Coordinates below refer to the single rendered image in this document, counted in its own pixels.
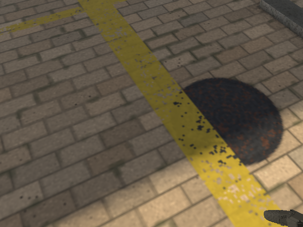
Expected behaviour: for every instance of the robot right hand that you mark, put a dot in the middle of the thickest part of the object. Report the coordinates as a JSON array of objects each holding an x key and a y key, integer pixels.
[{"x": 290, "y": 218}]

